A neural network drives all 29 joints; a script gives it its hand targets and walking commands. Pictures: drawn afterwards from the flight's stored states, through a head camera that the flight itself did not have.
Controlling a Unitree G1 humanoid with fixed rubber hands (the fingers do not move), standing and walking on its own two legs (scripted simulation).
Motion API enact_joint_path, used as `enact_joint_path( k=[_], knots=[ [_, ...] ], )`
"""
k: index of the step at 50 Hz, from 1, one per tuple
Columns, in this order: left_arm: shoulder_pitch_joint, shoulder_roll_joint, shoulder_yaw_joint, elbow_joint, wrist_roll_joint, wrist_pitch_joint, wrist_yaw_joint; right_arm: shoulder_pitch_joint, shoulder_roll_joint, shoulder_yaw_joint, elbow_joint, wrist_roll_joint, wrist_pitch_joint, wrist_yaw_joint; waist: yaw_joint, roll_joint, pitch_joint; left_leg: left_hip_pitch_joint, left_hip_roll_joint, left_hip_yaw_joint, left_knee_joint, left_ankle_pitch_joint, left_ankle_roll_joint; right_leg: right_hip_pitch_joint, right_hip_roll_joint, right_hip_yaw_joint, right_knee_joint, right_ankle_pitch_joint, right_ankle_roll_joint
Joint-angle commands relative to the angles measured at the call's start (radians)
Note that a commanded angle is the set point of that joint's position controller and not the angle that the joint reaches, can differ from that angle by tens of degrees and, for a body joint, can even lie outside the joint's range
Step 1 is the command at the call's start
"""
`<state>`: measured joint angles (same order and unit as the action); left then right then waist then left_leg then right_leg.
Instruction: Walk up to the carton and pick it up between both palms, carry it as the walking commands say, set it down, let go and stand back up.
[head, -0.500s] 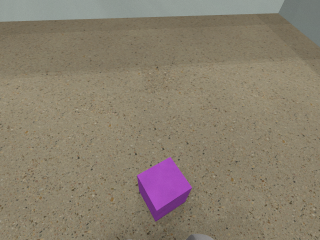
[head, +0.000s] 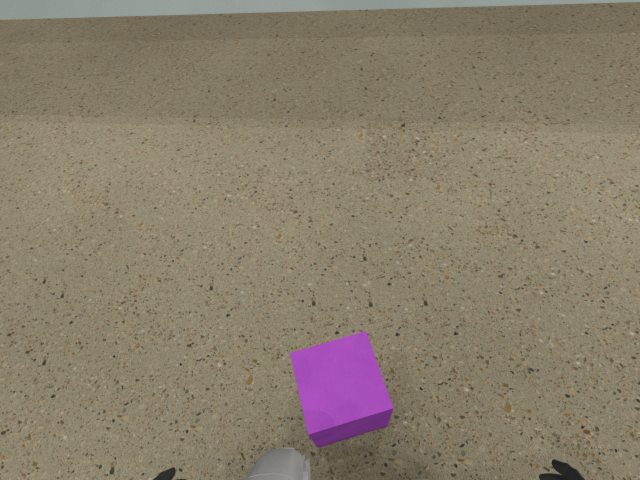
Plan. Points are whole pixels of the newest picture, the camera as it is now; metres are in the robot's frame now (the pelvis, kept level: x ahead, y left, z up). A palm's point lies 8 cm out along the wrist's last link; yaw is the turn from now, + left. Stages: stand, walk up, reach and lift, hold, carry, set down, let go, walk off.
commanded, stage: walk up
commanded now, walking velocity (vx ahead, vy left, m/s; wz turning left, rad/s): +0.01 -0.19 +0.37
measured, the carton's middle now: (341, 391) +0.36 +0.02 -0.65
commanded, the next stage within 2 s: stand in 1.64 s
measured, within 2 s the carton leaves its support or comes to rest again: neither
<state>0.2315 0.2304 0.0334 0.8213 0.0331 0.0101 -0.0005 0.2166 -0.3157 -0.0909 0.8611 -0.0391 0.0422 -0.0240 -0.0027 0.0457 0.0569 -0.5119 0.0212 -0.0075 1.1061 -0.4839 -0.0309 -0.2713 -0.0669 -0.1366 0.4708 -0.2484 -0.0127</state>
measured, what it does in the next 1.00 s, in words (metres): steps on the spot: left foot, then right foot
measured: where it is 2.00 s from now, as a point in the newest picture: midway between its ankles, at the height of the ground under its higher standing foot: outside the picture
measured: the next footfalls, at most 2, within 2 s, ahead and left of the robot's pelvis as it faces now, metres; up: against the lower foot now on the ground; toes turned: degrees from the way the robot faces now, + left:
left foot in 0.22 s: +0.04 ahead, +0.06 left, +0.00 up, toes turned +8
right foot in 0.44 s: +0.04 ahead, -0.19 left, +0.00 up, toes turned +0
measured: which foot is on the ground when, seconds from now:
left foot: up 0.00-0.20, down 0.22-0.44, up 0.46-0.78, down 0.80-1.00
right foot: down 0.00-0.26, up 0.28-0.42, down 0.44-0.80, up 0.82-1.00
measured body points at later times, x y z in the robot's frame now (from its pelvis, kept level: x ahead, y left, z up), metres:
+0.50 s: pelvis -0.02 -0.06 -0.01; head +0.02 -0.08 +0.44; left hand -0.04 +0.22 -0.13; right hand +0.15 -0.31 -0.15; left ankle -0.03 +0.05 -0.71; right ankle +0.00 -0.19 -0.74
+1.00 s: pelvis -0.05 +0.00 +0.00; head -0.03 +0.03 +0.45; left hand -0.04 +0.27 -0.15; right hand +0.10 -0.23 -0.12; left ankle -0.07 +0.13 -0.74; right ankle -0.03 -0.12 -0.71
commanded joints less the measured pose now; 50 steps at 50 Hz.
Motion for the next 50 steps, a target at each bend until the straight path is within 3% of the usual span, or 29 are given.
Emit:
enact_joint_path(
  k=[1, 4, 8, 10, 11, 13, 14, 15, 17, 20, 21, 22, 23, 24, 25, 26, 27, 30, 34, 38, 39, 40, 41, 42, 44, 45, 47, 49, 50],
  knots=[
    [0.064, 0.126, 0.025, -0.01, -0.003, -0.018, 0.018, 0.052, -0.007, 0.008, -0.043, 0.011, 0.002, 0.015, -0.003, -0.236, -0.11, -0.016, -0.007, 0.02, 0.043, 0.0, 0.001, 0.188, -0.219, 0.128, -0.071, 0.783, -0.139],
    [0.107, 0.145, 0.032, 0.017, 0.003, -0.01, 0.028, -0.043, 0.011, 0.027, -0.082, 0.023, 0.009, 0.023, 0.023, -0.226, -0.082, 0.011, -0.005, 0.021, -0.153, -0.018, 0.014, 0.236, -0.244, 0.149, -0.052, 0.847, -0.156],
    [0.129, 0.15, 0.042, 0.041, 0.003, 0.007, 0.027, -0.07, 0.041, 0.05, -0.092, 0.036, 0.009, 0.02, 0.019, -0.228, -0.106, 0.18, -0.016, 0.046, -0.458, 0.094, 0.027, 0.215, -0.222, 0.13, -0.016, 0.826, -0.132],
    [0.133, 0.148, 0.034, 0.047, -0.009, 0.006, 0.027, -0.054, 0.023, 0.045, -0.085, 0.031, -0.001, 0.016, -0.008, -0.15, -0.127, 0.335, -0.004, 0.061, -0.637, 0.247, 0.039, 0.149, -0.207, 0.104, 0.039, 0.735, -0.079],
    [0.147, 0.15, 0.027, 0.034, -0.01, -0.005, 0.026, -0.037, -0.013, 0.032, -0.065, 0.025, -0.001, 0.015, -0.004, -0.063, -0.144, 0.406, 0.041, 0.033, -0.666, 0.396, 0.054, 0.099, -0.212, 0.112, 0.09, 0.695, -0.039],
    [0.166, 0.111, 0.016, 0.01, -0.022, -0.009, 0.029, -0.051, -0.108, -0.007, -0.059, 0.036, 0.004, 0.021, 0.018, 0.193, -0.18, 0.457, 0.249, -0.151, -0.56, 1.026, 0.169, -0.032, -0.103, 0.048, 0.224, 0.242, 0.055],
    [0.119, 0.1, 0.021, 0.016, -0.023, 0.007, 0.025, -0.035, -0.094, -0.006, -0.048, 0.032, 0.002, 0.018, -0.007, 0.195, -0.141, 0.441, 0.337, -0.24, -0.652, 1.07, 0.232, -0.101, -0.031, 0.033, 0.323, -0.222, 0.065],
    [0.094, 0.111, 0.026, 0.012, -0.024, 0.021, 0.026, -0.054, -0.107, -0.009, -0.052, 0.026, 0.004, 0.013, -0.009, 0.192, -0.104, 0.391, 0.374, -0.253, -0.679, 1.171, 0.267, -0.118, -0.014, 0.072, 0.459, -0.38, 0.073],
    [0.132, 0.126, 0.025, 0.025, -0.019, 0.036, 0.043, -0.146, -0.105, -0.008, -0.052, 0.029, 0.03, 0.022, 0.044, 0.176, -0.038, 0.274, 0.248, -0.134, -0.667, 1.038, 0.216, -0.074, -0.028, 0.1, 0.417, -0.326, 0.067],
    [0.202, 0.118, 0.022, 0.074, -0.009, 0.026, 0.051, -0.154, -0.091, 0.006, -0.039, 0.017, 0.034, 0.047, 0.06, 0.109, -0.075, 0.261, 0.117, -0.081, -0.681, 0.576, 0.148, 0.06, -0.002, 0.032, 0.122, -0.109, 0.054],
    [0.255, 0.127, 0.029, 0.093, -0.006, 0.021, 0.055, -0.165, -0.093, 0.007, -0.038, 0.02, 0.032, 0.05, 0.097, 0.049, -0.089, 0.183, 0.079, -0.06, -0.639, 0.416, 0.114, 0.176, -0.018, 0.022, -0.013, -0.014, 0.04],
    [0.287, 0.202, 0.049, 0.097, 0.006, 0.012, 0.058, -0.146, -0.049, 0.018, -0.055, 0.022, 0.026, 0.051, 0.109, -0.159, -0.077, 0.058, -0.009, 0.004, -0.466, 0.271, 0.059, 0.261, -0.192, 0.222, -0.131, 0.101, 0.006],
    [0.265, 0.315, 0.067, 0.065, 0.015, 0.009, 0.066, -0.139, 0.001, 0.029, -0.095, 0.022, 0.028, 0.047, 0.131, -0.388, -0.04, -0.063, -0.091, 0.018, -0.187, -0.134, -0.015, 0.17, -0.515, 0.543, -0.216, 0.462, -0.143],
    [0.238, 0.323, 0.071, 0.058, 0.007, 0.007, 0.066, -0.188, -0.048, 0.007, -0.097, 0.016, 0.047, 0.046, 0.134, -0.29, -0.045, -0.044, -0.037, -0.043, 0.006, -0.161, -0.039, 0.114, -0.531, 0.531, -0.211, 0.584, -0.221],
    [0.195, 0.283, 0.068, 0.057, 0.005, 0.004, 0.067, -0.162, -0.057, -0.001, -0.083, 0.015, 0.051, 0.053, 0.096, -0.216, -0.045, -0.029, -0.007, -0.065, 0.073, -0.08, -0.035, 0.08, -0.465, 0.456, -0.219, 0.352, -0.182],
    [0.136, 0.247, 0.062, 0.049, 0.006, 0.007, 0.066, -0.136, -0.061, -0.002, -0.068, 0.012, 0.05, 0.062, 0.067, -0.204, -0.019, -0.022, 0.0, -0.063, 0.075, 0.016, -0.022, 0.022, -0.388, 0.372, -0.258, 0.017, -0.123],
    [0.077, 0.227, 0.056, 0.03, 0.007, 0.006, 0.067, -0.105, -0.071, -0.004, -0.054, 0.013, 0.051, 0.072, 0.044, -0.229, 0.007, -0.004, -0.009, -0.055, 0.081, 0.089, -0.013, -0.022, -0.329, 0.308, -0.27, -0.133, -0.083],
    [0.073, 0.208, 0.051, 0.026, 0.008, -0.003, 0.058, -0.08, -0.028, 0.017, -0.041, 0.017, 0.037, 0.083, 0.048, -0.26, 0.018, 0.033, -0.037, 0.008, -0.118, 0.126, -0.024, 0.002, -0.248, 0.178, -0.235, -0.032, -0.053],
    [0.141, 0.273, 0.076, 0.049, 0.012, -0.006, 0.048, -0.136, -0.035, 0.036, -0.084, 0.02, 0.031, 0.083, 0.068, -0.298, -0.024, 0.053, -0.017, 0.029, -0.322, 0.061, -0.023, 0.093, -0.309, 0.195, -0.186, 0.09, -0.092],
    [0.034, 0.259, 0.079, 0.042, 0.003, 0.006, 0.017, -0.019, -0.017, 0.045, -0.046, 0.033, 0.004, 0.064, 0.0, -0.336, -0.089, 0.309, -0.055, 0.106, -0.62, 0.178, -0.018, -0.001, -0.23, 0.084, -0.076, 0.112, -0.038],
    [0.072, 0.198, 0.054, 0.054, -0.002, 0.012, 0.011, 0.022, -0.035, 0.035, -0.02, 0.032, -0.014, 0.054, -0.001, -0.234, -0.112, 0.413, -0.011, 0.055, -0.695, 0.237, -0.023, -0.045, -0.154, 0.016, 0.041, 0.03, -0.013],
    [0.11, 0.114, 0.023, 0.047, 0.001, 0.018, 0.007, 0.062, -0.114, 0.017, -0.003, 0.02, -0.033, 0.05, -0.006, 0.004, -0.084, 0.414, 0.13, -0.125, -0.811, 0.247, -0.005, -0.134, -0.066, -0.028, 0.214, -0.158, 0.01],
    [0.105, 0.081, 0.011, 0.003, 0.009, 0.027, 0.005, 0.057, -0.216, 0.001, -0.018, 0.002, -0.048, 0.044, 0.003, 0.206, -0.063, 0.359, 0.363, -0.437, -0.876, 0.41, 0.059, -0.271, 0.022, 0.023, 0.359, -0.327, 0.047],
    [0.042, 0.118, 0.027, -0.001, -0.01, 0.051, 0.011, 0.053, -0.211, 0.004, -0.016, 0.005, -0.048, 0.036, -0.041, 0.265, -0.06, 0.256, 0.369, -0.412, -0.892, 0.408, 0.152, -0.224, -0.015, 0.143, 0.406, -0.315, 0.019],
    [0.083, 0.124, 0.019, 0.043, -0.024, 0.042, 0.0, -0.098, -0.094, 0.043, -0.032, 0.018, -0.051, 0.027, 0.027, 0.226, -0.041, 0.229, 0.211, -0.188, -0.886, 0.336, 0.129, -0.116, 0.0, 0.179, 0.348, -0.186, 0.011],
    [0.086, 0.13, 0.018, 0.057, -0.027, 0.037, -0.006, -0.121, -0.071, 0.047, -0.034, 0.02, -0.05, 0.018, 0.034, 0.208, -0.053, 0.276, 0.171, -0.139, -0.865, 0.389, 0.129, -0.096, 0.015, 0.165, 0.337, -0.147, 0.016],
    [0.08, 0.118, 0.021, 0.073, -0.021, 0.03, -0.005, -0.074, -0.072, 0.041, -0.013, 0.02, -0.06, 0.009, 0.024, 0.176, -0.069, 0.343, 0.215, -0.132, -0.817, 0.654, 0.164, -0.096, 0.028, 0.142, 0.33, -0.178, 0.029],
    [0.058, 0.1, 0.019, 0.087, -0.02, 0.03, 0.0, -0.022, -0.082, 0.03, 0.011, 0.018, -0.065, 0.002, 0.004, 0.13, -0.077, 0.393, 0.27, -0.157, -0.79, 0.755, 0.192, -0.11, 0.037, 0.137, 0.286, -0.208, 0.034],
    [0.028, 0.123, 0.039, 0.085, -0.011, 0.042, -0.001, 0.042, -0.125, 0.009, 0.027, 0.016, -0.059, -0.009, -0.023, 0.099, -0.06, 0.446, 0.357, -0.258, -0.778, 0.768, 0.217, -0.21, 0.028, 0.141, 0.35, -0.229, 0.047]
  ],
)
